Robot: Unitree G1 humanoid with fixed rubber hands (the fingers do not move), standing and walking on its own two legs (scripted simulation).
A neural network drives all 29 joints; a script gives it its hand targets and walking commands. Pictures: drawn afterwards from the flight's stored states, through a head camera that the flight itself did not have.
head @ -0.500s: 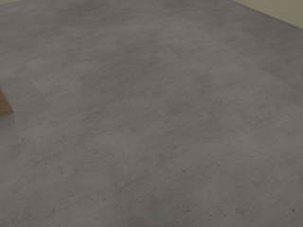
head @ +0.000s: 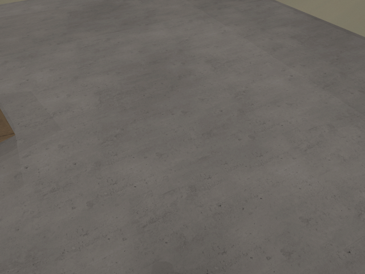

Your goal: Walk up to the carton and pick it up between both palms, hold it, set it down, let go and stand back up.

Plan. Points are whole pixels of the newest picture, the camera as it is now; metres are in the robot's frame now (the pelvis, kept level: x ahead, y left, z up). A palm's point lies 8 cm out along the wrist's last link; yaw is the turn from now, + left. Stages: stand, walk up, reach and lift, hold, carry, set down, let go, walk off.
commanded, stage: stand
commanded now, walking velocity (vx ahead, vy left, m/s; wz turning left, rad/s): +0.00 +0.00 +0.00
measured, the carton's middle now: out of the picture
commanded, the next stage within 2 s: walk up in 0.20 s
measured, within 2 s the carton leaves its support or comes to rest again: neither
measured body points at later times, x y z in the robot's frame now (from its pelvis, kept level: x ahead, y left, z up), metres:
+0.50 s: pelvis +0.00 +0.00 +0.00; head +0.00 +0.00 +0.45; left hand -0.01 +0.23 -0.16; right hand +0.01 -0.23 -0.16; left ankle -0.02 +0.14 -0.70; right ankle -0.01 -0.10 -0.74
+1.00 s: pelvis +0.13 +0.18 -0.03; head +0.12 +0.22 +0.41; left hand +0.11 +0.46 -0.17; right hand +0.31 -0.03 -0.14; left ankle +0.12 +0.31 -0.74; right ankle +0.12 +0.02 -0.67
